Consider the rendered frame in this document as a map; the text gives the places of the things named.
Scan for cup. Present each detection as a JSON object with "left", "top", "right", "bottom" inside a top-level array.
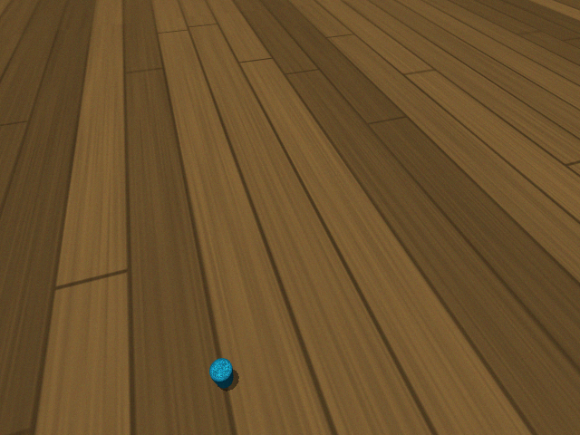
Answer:
[{"left": 209, "top": 358, "right": 234, "bottom": 388}]

